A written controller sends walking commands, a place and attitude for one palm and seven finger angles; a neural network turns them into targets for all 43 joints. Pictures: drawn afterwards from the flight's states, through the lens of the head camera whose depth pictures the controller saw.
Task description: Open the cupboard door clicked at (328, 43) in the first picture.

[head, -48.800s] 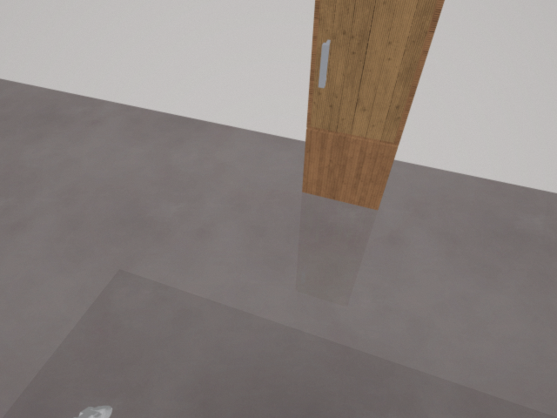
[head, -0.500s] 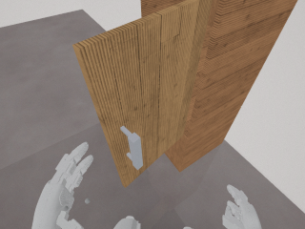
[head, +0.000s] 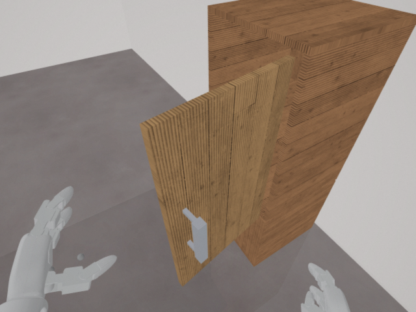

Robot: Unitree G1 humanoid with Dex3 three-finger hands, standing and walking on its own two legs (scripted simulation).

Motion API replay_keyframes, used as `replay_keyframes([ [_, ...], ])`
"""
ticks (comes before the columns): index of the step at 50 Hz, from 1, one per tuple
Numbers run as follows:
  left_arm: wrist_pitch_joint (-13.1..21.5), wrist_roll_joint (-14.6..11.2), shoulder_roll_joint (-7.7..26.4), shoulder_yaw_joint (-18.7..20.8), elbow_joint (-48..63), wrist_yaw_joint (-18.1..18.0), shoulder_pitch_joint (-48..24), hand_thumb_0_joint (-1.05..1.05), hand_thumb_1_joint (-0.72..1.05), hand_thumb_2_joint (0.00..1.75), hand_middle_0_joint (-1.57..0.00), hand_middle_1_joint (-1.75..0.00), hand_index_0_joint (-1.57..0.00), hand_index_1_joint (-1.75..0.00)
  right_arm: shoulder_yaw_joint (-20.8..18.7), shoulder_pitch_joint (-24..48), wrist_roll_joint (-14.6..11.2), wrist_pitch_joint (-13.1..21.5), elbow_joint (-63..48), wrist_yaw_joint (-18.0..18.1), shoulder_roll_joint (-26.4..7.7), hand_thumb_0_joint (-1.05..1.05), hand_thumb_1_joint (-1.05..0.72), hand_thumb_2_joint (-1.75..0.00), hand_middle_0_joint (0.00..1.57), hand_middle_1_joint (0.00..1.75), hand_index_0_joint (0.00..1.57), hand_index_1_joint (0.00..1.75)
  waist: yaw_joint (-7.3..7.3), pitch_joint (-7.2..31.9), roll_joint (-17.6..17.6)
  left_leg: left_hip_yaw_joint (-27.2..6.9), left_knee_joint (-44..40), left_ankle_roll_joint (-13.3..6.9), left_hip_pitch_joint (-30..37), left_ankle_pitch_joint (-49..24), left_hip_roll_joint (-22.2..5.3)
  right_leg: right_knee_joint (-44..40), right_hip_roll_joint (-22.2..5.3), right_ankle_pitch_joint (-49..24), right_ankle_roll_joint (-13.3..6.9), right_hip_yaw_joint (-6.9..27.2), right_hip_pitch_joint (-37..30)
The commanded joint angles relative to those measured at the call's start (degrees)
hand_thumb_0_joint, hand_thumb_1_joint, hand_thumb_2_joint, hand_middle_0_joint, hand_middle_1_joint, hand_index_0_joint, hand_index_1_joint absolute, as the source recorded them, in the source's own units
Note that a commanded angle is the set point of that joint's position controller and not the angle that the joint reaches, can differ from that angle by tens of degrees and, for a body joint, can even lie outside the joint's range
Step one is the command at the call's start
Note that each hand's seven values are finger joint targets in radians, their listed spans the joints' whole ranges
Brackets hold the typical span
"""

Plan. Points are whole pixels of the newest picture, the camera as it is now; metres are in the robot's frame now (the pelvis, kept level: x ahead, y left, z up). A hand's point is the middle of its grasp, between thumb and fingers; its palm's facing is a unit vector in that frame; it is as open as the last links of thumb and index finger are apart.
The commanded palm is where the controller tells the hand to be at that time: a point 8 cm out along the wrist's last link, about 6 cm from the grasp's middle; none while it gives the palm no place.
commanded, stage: draw the hand back to the body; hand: left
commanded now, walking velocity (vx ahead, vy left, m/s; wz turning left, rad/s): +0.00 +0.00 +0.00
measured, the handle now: (194, 235) +0.30 +0.07 -0.04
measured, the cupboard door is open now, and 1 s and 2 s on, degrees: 100 100 100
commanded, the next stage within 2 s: step back with the hand held close in 0.68 s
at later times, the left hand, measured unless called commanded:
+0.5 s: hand (45, 211) +0.20 +0.26 +0.18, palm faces +0.44 -0.81 -0.38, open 7.7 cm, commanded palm +0.15 +0.29 +0.20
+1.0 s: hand (53, 208) +0.20 +0.24 +0.18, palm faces +0.39 -0.79 -0.47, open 7.4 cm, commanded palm +0.15 +0.28 +0.20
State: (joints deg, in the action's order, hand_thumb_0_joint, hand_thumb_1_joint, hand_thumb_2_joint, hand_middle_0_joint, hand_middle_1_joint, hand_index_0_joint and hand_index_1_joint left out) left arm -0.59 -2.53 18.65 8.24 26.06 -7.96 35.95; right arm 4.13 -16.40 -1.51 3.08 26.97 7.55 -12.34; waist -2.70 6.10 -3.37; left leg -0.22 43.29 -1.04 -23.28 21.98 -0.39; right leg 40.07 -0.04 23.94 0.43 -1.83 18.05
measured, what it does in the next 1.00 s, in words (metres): stands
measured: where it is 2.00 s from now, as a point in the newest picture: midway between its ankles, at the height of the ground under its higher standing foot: outside the picture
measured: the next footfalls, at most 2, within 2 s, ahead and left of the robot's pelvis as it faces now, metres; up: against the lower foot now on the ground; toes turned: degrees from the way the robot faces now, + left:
none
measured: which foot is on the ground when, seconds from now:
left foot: down 0.00-1.00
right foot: down 0.00-1.00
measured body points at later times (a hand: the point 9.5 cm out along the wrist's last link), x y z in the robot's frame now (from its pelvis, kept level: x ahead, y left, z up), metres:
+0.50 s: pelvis +0.01 +0.00 +0.02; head -0.02 -0.02 +0.47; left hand +0.17 +0.30 +0.20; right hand +0.19 -0.23 -0.05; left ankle +0.01 +0.11 -0.71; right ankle -0.03 -0.13 -0.71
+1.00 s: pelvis +0.00 -0.01 +0.03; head +0.00 -0.03 +0.48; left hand +0.18 +0.28 +0.21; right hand +0.18 -0.25 -0.06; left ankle +0.01 +0.11 -0.71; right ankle -0.03 -0.13 -0.71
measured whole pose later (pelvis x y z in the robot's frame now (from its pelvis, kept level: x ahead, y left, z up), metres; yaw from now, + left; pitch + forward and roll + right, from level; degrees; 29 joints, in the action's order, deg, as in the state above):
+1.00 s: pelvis +0.00 -0.01 +0.03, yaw -2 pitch -1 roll -1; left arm 7.5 -3.0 21.0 22.0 23.0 -6.3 28.9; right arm 0.3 -9.5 -0.2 1.8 33.5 4.6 -14.1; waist -1.3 -0.5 -4.1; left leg 1.5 25.5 0.1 -11.5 13.1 -1.9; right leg 21.7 1.5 13.8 -0.5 -0.2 7.0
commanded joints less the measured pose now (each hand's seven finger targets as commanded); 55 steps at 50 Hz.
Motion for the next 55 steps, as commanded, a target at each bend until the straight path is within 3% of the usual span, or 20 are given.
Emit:
replay_keyframes([
  [1, 4.2, -0.3, 8.4, 8.6, 12.3, -0.7, -4.1, 0.00, 0.41, 0.69, -0.18, -0.30, -0.18, -0.30, -2.9, 8.2, 0.5, 4.5, -8.0, -0.2, -5.8, 0.00, -0.90, -0.90, 0.20, 0.30, 0.20, 0.30, -0.06, -0.9, 0.9, -0.8, -11.5, -0.3, 7.7, -15.0, -0.9, -9.9, 0.0, -15.4, -1.5, -1.2, -1.3],
  [4, 4.6, -0.6, 9.4, 11.1, 12.4, -0.5, -6.3, 0.00, 0.51, 0.74, -0.19, -0.30, -0.19, -0.30, -3.2, 8.6, 0.5, 4.9, -6.7, -0.6, -5.9, 0.00, -0.90, -0.90, 0.20, 0.30, 0.20, 0.30, -0.27, -1.1, -0.6, -0.5, -13.4, 0.0, 10.0, -17.2, -1.1, -11.5, 0.1, -16.7, -1.5, -1.0, -3.2],
  [6, 4.7, -0.9, 9.6, 12.2, 11.5, -0.3, -7.3, 0.00, 0.58, 0.76, -0.19, -0.30, -0.19, -0.30, -3.3, 9.5, 0.6, 5.1, -6.0, -0.8, -6.0, 0.00, -0.90, -0.90, 0.20, 0.30, 0.20, 0.30, -0.43, -1.9, 1.2, -0.3, -14.5, -0.1, 10.7, -18.1, -1.1, -12.6, 0.2, -18.4, -1.5, -1.0, -4.8],
  [9, 5.4, -1.0, 11.2, 14.9, 12.7, -0.2, -11.0, 0.00, 0.69, 0.81, -0.19, -0.30, -0.19, -0.30, -3.4, 9.6, 0.7, 5.4, -4.8, -1.3, -6.1, 0.00, -0.90, -0.90, 0.20, 0.30, 0.20, 0.30, -0.60, -1.5, -2.1, -0.3, -16.1, 0.2, 12.7, -19.3, -1.2, -14.0, 0.2, -18.5, -1.5, -0.8, -6.0],
  [15, 6.3, -1.6, 13.9, 19.9, 10.6, -0.4, -14.8, 0.00, 0.90, 0.90, -0.20, -0.30, -0.20, -0.30, -3.9, 11.0, 0.9, 5.8, -2.8, -1.7, -6.4, 0.00, -0.90, -0.90, 0.20, 0.30, 0.20, 0.30, -1.27, -1.6, -2.0, 0.5, -18.2, 0.3, 14.8, -20.4, -1.1, -16.2, 0.3, -20.3, -1.6, -0.7, -9.2],
  [17, 6.3, -1.8, 10.0, 16.9, 7.3, 0.3, -12.2, 0.00, 0.90, 0.90, -0.20, -0.30, -0.20, -0.30, -4.2, 10.9, 1.0, 5.8, -2.4, -2.2, -6.4, 0.00, -0.90, -0.90, 0.20, 0.30, 0.20, 0.30, -0.85, -3.5, -0.5, 0.5, -18.9, 0.3, 15.1, -20.9, -1.3, -16.7, 0.4, -20.4, -1.3, -0.9, -8.5],
  [19, 6.1, -2.0, 9.1, 15.8, 6.9, 0.9, -12.2, 0.00, 0.90, 0.90, -0.20, -0.30, -0.20, -0.30, -4.6, 11.2, 1.0, 5.3, -2.4, -2.5, -6.6, 0.00, -0.90, -0.90, 0.20, 0.30, 0.20, 0.30, -0.75, -4.0, 0.9, 1.0, -19.4, 0.1, 15.8, -21.0, -1.3, -17.5, 0.4, -21.0, -1.1, -0.7, -8.7],
  [23, 6.8, -1.7, 11.4, 17.5, 9.8, 0.8, -13.7, 0.00, 0.90, 0.90, -0.20, -0.30, -0.20, -0.30, -4.9, 11.9, 1.2, 5.1, -2.4, -2.5, -6.7, 0.00, -0.90, -0.90, 0.20, 0.30, 0.20, 0.30, -1.17, -0.9, 1.1, 1.4, -19.9, -0.2, 17.3, -21.0, -0.9, -18.2, 0.4, -22.0, -1.1, -0.4, -10.8],
  [27, 7.1, -1.5, 12.6, 18.5, 10.5, 0.4, -14.8, 0.00, 0.90, 0.90, -0.20, -0.30, -0.20, -0.30, -4.7, 12.6, 1.2, 5.6, -1.8, -2.1, -6.2, 0.00, -0.90, -0.90, 0.20, 0.30, 0.20, 0.30, -1.30, -2.3, -1.4, 1.7, -20.1, -0.1, 17.7, -20.0, -0.5, -19.3, 0.3, -21.5, -1.2, -0.1, -10.7],
  [31, 7.2, -1.6, 12.1, 18.1, 9.4, 0.4, -15.6, 0.00, 0.90, 0.90, -0.20, -0.30, -0.20, -0.30, -4.7, 13.0, 1.3, 5.9, -1.2, -1.8, -6.1, 0.00, -0.90, -0.90, 0.20, 0.30, 0.20, 0.30, -1.02, -4.4, -0.4, 1.8, -20.6, -0.2, 17.8, -17.3, -0.3, -20.9, 0.4, -19.0, -1.0, 0.2, -9.7],
  [33, 7.3, -1.5, 11.6, 17.5, 9.5, 0.4, -15.8, 0.00, 0.90, 0.90, -0.20, -0.30, -0.20, -0.30, -4.8, 12.9, 1.2, 6.2, -1.0, -1.9, -6.2, 0.00, -0.90, -0.90, 0.20, 0.30, 0.20, 0.30, -0.98, -4.2, -1.5, 1.9, -20.8, -0.2, 18.7, -17.4, -0.3, -21.2, 0.5, -18.7, -1.0, 0.3, -9.6],
  [37, 7.6, -1.7, 10.9, 17.1, 8.1, 0.7, -14.8, 0.00, 0.90, 0.90, -0.20, -0.30, -0.20, -0.30, -5.1, 13.1, 1.4, 6.4, -0.6, -1.8, -6.2, 0.00, -0.90, -0.90, 0.20, 0.30, 0.20, 0.30, -0.99, -4.4, 0.5, 2.2, -20.9, -0.4, 19.2, -17.4, -0.3, -21.8, 0.5, -18.9, -0.7, 0.4, -9.7],
  [39, 7.8, -1.5, 11.4, 17.4, 8.9, 0.7, -15.2, 0.00, 0.90, 0.90, -0.20, -0.30, -0.20, -0.30, -5.1, 13.1, 1.4, 6.6, -0.5, -2.0, -6.2, 0.00, -0.90, -0.90, 0.20, 0.30, 0.20, 0.30, -1.10, -3.3, 0.2, 2.3, -20.9, -0.4, 19.9, -18.3, -0.3, -21.8, 0.6, -20.0, -0.7, 0.5, -10.2],
  [40, 8.0, -1.5, 13.4, 18.9, 10.3, 0.4, -17.7, 0.00, 0.90, 0.90, -0.20, -0.30, -0.20, -0.30, -5.0, 13.2, 1.5, 6.6, -0.4, -1.9, -6.3, 0.00, -0.90, -0.90, 0.20, 0.30, 0.20, 0.30, -1.29, -3.1, -0.6, 2.1, -21.1, -0.3, 19.4, -17.9, -0.2, -21.9, 0.4, -19.4, -0.9, 0.6, -11.1],
  [41, 10.1, -0.9, 18.5, 24.5, 11.8, 0.1, -21.7, 0.00, 0.90, 0.90, -0.20, -0.30, -0.20, -0.30, -5.2, 12.7, 1.3, 5.3, -1.9, -2.1, -7.6, 0.00, -0.90, -0.90, 0.20, 0.30, 0.20, 0.30, 1.65, -8.2, 1.6, 1.5, -18.6, -1.1, 15.7, -14.9, -0.9, -25.7, -2.2, -23.0, -0.8, 6.4, -4.5],
  [42, 10.4, -0.8, 15.2, 22.3, 6.4, 0.6, -16.0, 0.00, 0.90, 0.90, -0.20, -0.30, -0.20, -0.30, -5.4, 12.5, 1.6, 4.3, -0.6, -2.2, -7.1, 0.00, -0.90, -0.90, 0.20, 0.30, 0.20, 0.30, 1.92, -6.8, 4.2, 1.0, -17.2, -1.1, 16.3, -15.1, -0.6, -25.9, -3.4, -25.3, -0.9, 6.6, -4.7],
  [44, 11.1, -0.5, 12.7, 19.9, 6.3, 1.0, -12.2, 0.00, 0.90, 0.90, -0.20, -0.30, -0.20, -0.30, -5.9, 12.4, 1.6, 2.7, -1.2, -2.6, -7.3, 0.00, -0.90, -0.90, 0.20, 0.30, 0.20, 0.30, 2.22, -4.3, 3.4, 1.5, -17.5, -0.7, 16.7, -18.5, -1.0, -24.0, -3.6, -30.1, -0.8, 5.5, -6.3],
  [46, 11.5, -0.5, 12.5, 19.7, 7.2, 0.9, -9.9, 0.00, 0.90, 0.90, -0.20, -0.30, -0.20, -0.30, -6.2, 12.4, 1.5, 1.7, -2.0, -2.6, -7.5, 0.00, -0.90, -0.90, 0.20, 0.30, 0.20, 0.30, 2.18, -1.4, 0.1, 1.6, -18.6, -0.5, 17.5, -24.0, -1.6, -21.5, -3.1, -33.2, -0.5, 4.1, -8.2],
  [50, 11.6, -0.7, 14.8, 21.8, 9.6, 0.2, -6.9, 0.00, 0.90, 0.90, -0.20, -0.30, -0.20, -0.30, -6.8, 12.6, 1.2, -0.4, -3.5, -2.3, -7.5, 0.00, -0.90, -0.90, 0.20, 0.30, 0.20, 0.30, 2.03, 2.4, 1.5, 1.6, -18.6, -0.4, 17.6, -32.5, -2.5, -18.9, -2.2, -38.4, 0.2, 2.3, -10.8],
  [55, 11.5, -1.0, 16.6, 23.9, 11.3, -0.6, -4.4, 0.00, 0.90, 0.90, -0.20, -0.30, -0.20, -0.30, -7.3, 12.7, 0.8, -1.9, -4.8, -2.0, -7.2, 0.00, -0.90, -0.90, 0.20, 0.30, 0.20, 0.30, 2.11, 4.0, 2.5, 1.8, -18.3, -0.3, 15.4, -32.6, -2.7, -17.4, -2.1, -39.8, 0.4, 2.6, -11.4],
])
